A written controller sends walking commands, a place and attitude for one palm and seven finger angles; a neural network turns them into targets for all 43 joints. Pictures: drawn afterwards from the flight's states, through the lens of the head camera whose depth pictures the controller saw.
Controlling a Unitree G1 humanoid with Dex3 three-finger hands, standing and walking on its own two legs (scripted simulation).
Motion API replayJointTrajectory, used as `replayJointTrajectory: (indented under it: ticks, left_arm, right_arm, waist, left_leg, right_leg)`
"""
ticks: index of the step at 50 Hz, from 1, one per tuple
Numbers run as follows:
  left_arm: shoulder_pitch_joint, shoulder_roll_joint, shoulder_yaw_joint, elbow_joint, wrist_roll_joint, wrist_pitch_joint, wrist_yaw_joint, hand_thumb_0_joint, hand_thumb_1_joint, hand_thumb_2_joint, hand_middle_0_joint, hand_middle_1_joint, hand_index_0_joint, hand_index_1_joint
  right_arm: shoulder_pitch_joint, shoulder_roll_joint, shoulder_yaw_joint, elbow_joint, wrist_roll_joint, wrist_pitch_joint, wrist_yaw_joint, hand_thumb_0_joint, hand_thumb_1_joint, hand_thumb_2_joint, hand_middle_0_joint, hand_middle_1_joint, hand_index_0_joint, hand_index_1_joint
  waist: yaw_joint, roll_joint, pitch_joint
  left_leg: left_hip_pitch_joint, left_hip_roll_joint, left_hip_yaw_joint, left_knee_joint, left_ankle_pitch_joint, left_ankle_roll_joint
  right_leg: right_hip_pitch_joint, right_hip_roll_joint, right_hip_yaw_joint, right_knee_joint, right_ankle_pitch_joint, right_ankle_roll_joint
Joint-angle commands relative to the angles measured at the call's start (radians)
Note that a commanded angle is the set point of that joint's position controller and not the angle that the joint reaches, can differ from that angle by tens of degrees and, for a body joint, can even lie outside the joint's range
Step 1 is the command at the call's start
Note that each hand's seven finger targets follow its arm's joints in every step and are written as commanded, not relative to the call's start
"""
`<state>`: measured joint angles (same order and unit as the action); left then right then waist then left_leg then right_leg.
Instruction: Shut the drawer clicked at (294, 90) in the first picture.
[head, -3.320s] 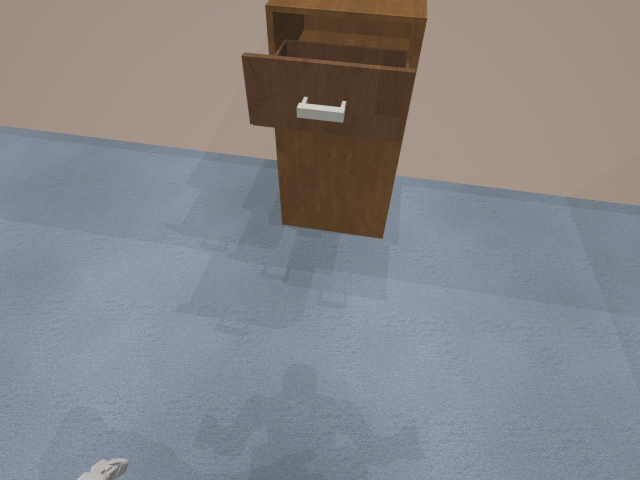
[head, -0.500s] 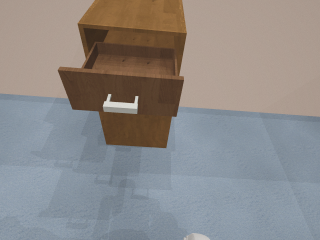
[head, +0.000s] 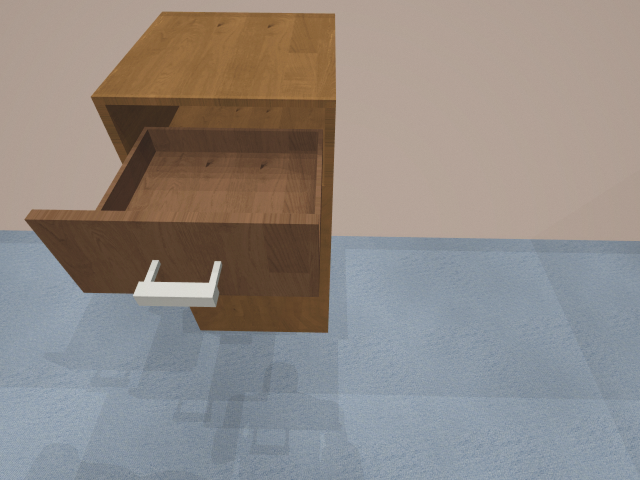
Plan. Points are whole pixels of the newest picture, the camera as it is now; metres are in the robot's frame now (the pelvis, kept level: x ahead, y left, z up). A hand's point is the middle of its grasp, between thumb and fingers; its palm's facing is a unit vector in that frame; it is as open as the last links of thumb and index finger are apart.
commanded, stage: take the last steps up to it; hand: left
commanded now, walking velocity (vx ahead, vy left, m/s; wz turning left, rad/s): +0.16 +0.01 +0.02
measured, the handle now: (181, 280) +0.39 +0.22 +0.01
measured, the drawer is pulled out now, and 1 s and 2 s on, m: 0.30 0.30 0.30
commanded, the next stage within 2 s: come to a stop and stand still in 0.06 s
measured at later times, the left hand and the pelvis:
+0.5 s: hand out of the picture +0.03 +0.21 -0.19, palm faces +0.03 -0.99 -0.16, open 7.3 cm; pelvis +0.05 +0.03 +0.00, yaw -3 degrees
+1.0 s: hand out of the picture -0.03 +0.14 -0.15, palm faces +0.07 -0.97 -0.22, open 7.4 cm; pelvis -0.01 -0.02 +0.02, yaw -1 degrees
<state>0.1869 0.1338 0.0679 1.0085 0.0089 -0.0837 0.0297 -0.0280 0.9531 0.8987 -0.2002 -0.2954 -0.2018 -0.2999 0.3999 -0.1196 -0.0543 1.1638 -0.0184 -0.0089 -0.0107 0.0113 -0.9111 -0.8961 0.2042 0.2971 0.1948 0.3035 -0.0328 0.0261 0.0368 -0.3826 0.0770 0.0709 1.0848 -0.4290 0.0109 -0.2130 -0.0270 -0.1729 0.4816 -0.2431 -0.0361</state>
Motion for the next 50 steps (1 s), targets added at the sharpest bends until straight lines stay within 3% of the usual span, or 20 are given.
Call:
replayJointTrajectory:
  ticks: [1,8,11,12,13,14,15,16,19,25,31,34,35,36,37,38,40,42,45,50]
  left_arm:
    - [0.154,0.074,-0.005,0.028,0.016,0.009,0.003,0.0,0.9,0.9,-0.2,-0.3,-0.2,-0.3]
    - [0.191,0.14,-0.004,0.059,0.017,0.017,-0.003,0.0,0.9,0.9,-0.2,-0.3,-0.2,-0.3]
    - [0.181,0.109,-0.017,0.075,0.008,0.037,0.005,0.0,0.9,0.9,-0.2,-0.3,-0.2,-0.3]
    - [0.213,0.082,-0.027,0.082,0.005,0.042,0.007,0.0,0.9,0.9,-0.2,-0.3,-0.2,-0.3]
    - [0.259,0.053,-0.038,0.088,-0.005,0.05,0.011,0.0,0.9,0.9,-0.2,-0.3,-0.2,-0.3]
    - [0.289,0.048,-0.042,0.099,-0.003,0.061,0.017,0.0,0.9,0.9,-0.2,-0.3,-0.2,-0.3]
    - [0.298,0.045,-0.043,0.108,-0.001,0.07,0.022,0.0,0.9,0.9,-0.2,-0.3,-0.2,-0.3]
    - [0.28,0.062,-0.04,0.111,0.002,0.086,0.023,0.0,0.9,0.9,-0.2,-0.3,-0.2,-0.3]
    - [0.257,0.098,-0.019,0.088,0.014,0.114,0.02,0.0,0.9,0.9,-0.2,-0.3,-0.2,-0.3]
    - [0.241,0.086,0.013,0.029,0.016,0.144,0.008,0.0,0.9,0.9,-0.2,-0.3,-0.2,-0.3]
    - [0.241,0.054,0.001,0.011,0.014,0.136,-0.005,0.0,0.9,0.9,-0.2,-0.3,-0.2,-0.3]
    - [0.398,0.064,-0.002,0.076,0.016,0.113,-0.002,0.0,0.9,0.9,-0.2,-0.3,-0.2,-0.3]
    - [0.415,0.117,0.001,0.076,0.031,0.105,0.002,0.0,0.9,0.9,-0.2,-0.3,-0.2,-0.3]
    - [0.326,0.201,0.001,0.036,0.035,0.101,0.007,0.0,0.9,0.9,-0.2,-0.3,-0.2,-0.3]
    - [0.201,0.22,-0.001,-0.018,0.026,0.104,0.013,0.0,0.9,0.9,-0.2,-0.3,-0.2,-0.3]
    - [0.091,0.224,0.008,-0.039,0.023,0.087,0.013,0.0,0.9,0.9,-0.2,-0.3,-0.2,-0.3]
    - [0.057,0.184,0.001,-0.045,0.015,0.067,0.012,0.0,0.9,0.9,-0.2,-0.3,-0.2,-0.3]
    - [0.133,0.161,-0.003,-0.022,0.011,0.051,0.004,0.0,0.9,0.9,-0.2,-0.3,-0.2,-0.3]
    - [0.259,0.154,0.001,0.016,0.01,0.047,0.008,0.0,0.9,0.9,-0.2,-0.3,-0.2,-0.3]
    - [0.322,0.141,0.009,0.041,0.017,0.047,0.02,0.0,0.9,0.9,-0.2,-0.3,-0.2,-0.3]
  right_arm:
    - [0.005,-0.011,-0.007,-0.082,-0.008,-0.01,0.003,0.0,-0.9,-0.9,0.2,0.3,0.2,0.3]
    - [-0.134,-0.035,0.002,-0.141,-0.002,-0.019,0.019,0.0,-0.9,-0.9,0.2,0.3,0.2,0.3]
    - [-0.091,-0.052,0.016,-0.107,0.001,-0.03,0.002,0.0,-0.9,-0.9,0.2,0.3,0.2,0.3]
    - [-0.044,-0.101,0.011,-0.095,-0.001,-0.041,-0.007,0.0,-0.9,-0.9,0.2,0.3,0.2,0.3]
    - [-0.039,-0.162,0.008,-0.097,0.001,-0.044,-0.019,0.0,-0.9,-0.9,0.2,0.3,0.2,0.3]
    - [-0.051,-0.195,0.003,-0.097,0.008,-0.034,-0.025,0.0,-0.9,-0.9,0.2,0.3,0.2,0.3]
    - [-0.084,-0.196,0.005,-0.102,0.008,-0.025,-0.031,0.0,-0.9,-0.9,0.2,0.3,0.2,0.3]
    - [-0.099,-0.19,0.007,-0.101,0.009,-0.022,-0.044,0.0,-0.9,-0.9,0.2,0.3,0.2,0.3]
    - [-0.135,-0.179,0.002,-0.111,0.011,-0.008,-0.061,0.0,-0.9,-0.9,0.2,0.3,0.2,0.3]
    - [-0.202,-0.184,-0.028,-0.172,0.004,0.005,-0.052,0.0,-0.9,-0.9,0.2,0.3,0.2,0.3]
    - [-0.239,-0.196,-0.042,-0.175,-0.017,0.022,-0.022,0.0,-0.9,-0.9,0.2,0.3,0.2,0.3]
    - [-0.254,-0.178,-0.041,-0.162,-0.013,0.038,-0.009,0.0,-0.9,-0.9,0.2,0.3,0.2,0.3]
    - [-0.228,-0.113,-0.029,-0.165,0.0,0.05,-0.003,0.0,-0.9,-0.9,0.2,0.3,0.2,0.3]
    - [-0.237,-0.047,-0.02,-0.195,0.007,0.06,0.003,0.0,-0.9,-0.9,0.2,0.3,0.2,0.3]
    - [-0.257,-0.116,-0.036,-0.207,-0.009,0.068,0.007,0.0,-0.9,-0.9,0.2,0.3,0.2,0.3]
    - [-0.191,-0.13,-0.039,-0.182,-0.013,0.067,0.016,0.0,-0.9,-0.9,0.2,0.3,0.2,0.3]
    - [-0.107,-0.131,-0.042,-0.137,-0.014,0.063,0.025,0.0,-0.9,-0.9,0.2,0.3,0.2,0.3]
    - [-0.06,-0.114,-0.034,-0.125,-0.014,0.043,0.031,0.0,-0.9,-0.9,0.2,0.3,0.2,0.3]
    - [-0.099,-0.119,-0.031,-0.144,-0.016,0.035,0.029,0.0,-0.9,-0.9,0.2,0.3,0.2,0.3]
    - [-0.146,-0.129,-0.023,-0.171,-0.015,0.036,0.021,0.0,-0.9,-0.9,0.2,0.3,0.2,0.3]
  waist:
    - [0.009,-0.108,0.058]
    - [0.045,-0.164,0.035]
    - [0.016,-0.1,0.003]
    - [0.012,-0.006,-0.068]
    - [0.026,0.106,-0.126]
    - [0.032,0.133,-0.128]
    - [0.036,0.131,-0.093]
    - [0.029,0.224,-0.067]
    - [0.034,0.151,0.004]
    - [0.044,0.071,-0.113]
    - [0.04,0.221,-0.072]
    - [0.111,0.13,-0.034]
    - [0.112,-0.094,0.01]
    - [0.091,-0.367,0.118]
    - [0.066,-0.282,0.202]
    - [0.012,-0.245,0.155]
    - [-0.013,-0.201,0.16]
    - [0.01,-0.154,0.12]
    - [0.069,-0.162,0.074]
    - [0.105,-0.194,0.033]
  left_leg:
    - [-0.123,0.053,-0.012,-0.031,0.095,-0.029]
    - [-0.011,0.013,0.033,-0.38,0.146,-0.033]
    - [0.216,-0.007,0.024,-0.633,0.384,-0.041]
    - [0.332,0.062,-0.033,-0.652,0.67,-0.021]
    - [0.408,0.196,-0.137,-0.631,0.967,0.04]
    - [0.395,0.278,-0.174,-0.643,1.099,0.102]
    - [0.366,0.29,-0.165,-0.679,1.129,0.13]
    - [0.335,0.293,-0.188,-0.723,1.173,0.138]
    - [0.228,0.302,-0.165,-0.739,1.108,0.169]
    - [0.204,0.269,-0.109,-0.773,0.686,0.168]
    - [0.063,0.209,-0.159,-0.92,-0.061,0.109]
    - [-0.117,0.107,-0.094,-0.84,-0.23,0.028]
    - [-0.182,0.007,-0.013,-0.634,-0.214,-0.022]
    - [-0.237,-0.068,0.03,-0.376,-0.098,-0.06]
    - [-0.17,-0.035,-0.061,-0.232,-0.01,-0.043]
    - [-0.108,-0.034,-0.081,-0.139,0.085,-0.037]
    - [-0.114,-0.032,-0.07,-0.058,0.181,-0.039]
    - [-0.163,-0.043,-0.036,-0.069,0.242,-0.049]
    - [-0.235,-0.039,-0.039,-0.083,0.232,-0.064]
    - [-0.256,-0.013,-0.064,-0.149,0.138,-0.069]
  right_leg:
    - [-0.014,-0.273,0.172,-0.262,0.355,-0.122]
    - [0.029,-0.243,0.176,-0.232,0.295,-0.121]
    - [-0.002,-0.161,0.124,-0.08,0.359,-0.051]
    - [-0.015,-0.107,0.104,0.008,0.291,-0.002]
    - [-0.051,-0.067,0.088,0.026,0.077,0.041]
    - [-0.027,-0.045,0.082,0.08,-0.142,0.058]
    - [-0.044,-0.042,0.102,0.146,-0.25,0.062]
    - [-0.072,-0.039,0.117,0.247,-0.316,0.072]
    - [-0.124,-0.049,0.184,0.466,-0.304,0.062]
    - [-0.202,-0.019,0.207,0.654,-0.177,0.079]
    - [-0.047,-0.017,0.105,0.296,-0.228,0.046]
    - [0.207,0.016,0.056,-0.039,-0.116,0.033]
    - [0.168,-0.099,0.211,-0.253,-0.316,0.007]
    - [-0.051,-0.333,0.556,-0.471,-0.679,-0.06]
    - [-0.288,-0.384,0.6,-0.529,-0.703,-0.082]
    - [-0.323,-0.355,0.543,-0.519,-0.626,-0.075]
    - [-0.256,-0.269,0.403,-0.439,-0.386,-0.036]
    - [-0.082,-0.221,0.301,-0.358,-0.185,-0.021]
    - [0.1,-0.25,0.315,-0.32,-0.092,-0.043]
    - [0.21,-0.315,0.387,-0.288,-0.027,-0.106]
